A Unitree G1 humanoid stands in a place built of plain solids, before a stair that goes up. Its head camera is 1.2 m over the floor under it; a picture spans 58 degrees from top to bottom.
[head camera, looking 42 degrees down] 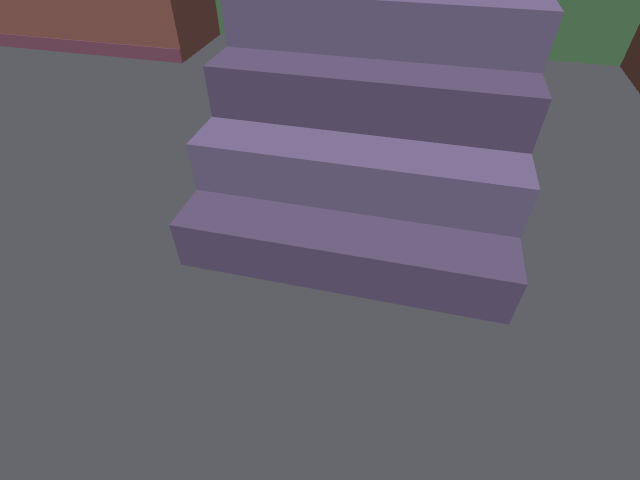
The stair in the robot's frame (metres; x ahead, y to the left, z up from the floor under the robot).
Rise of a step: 0.20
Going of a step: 0.22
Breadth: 1.22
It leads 14 degrees to the right of straight ahead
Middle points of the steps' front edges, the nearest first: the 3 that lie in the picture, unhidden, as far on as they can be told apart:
1.04 -0.05 0.20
1.26 -0.10 0.40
1.48 -0.16 0.61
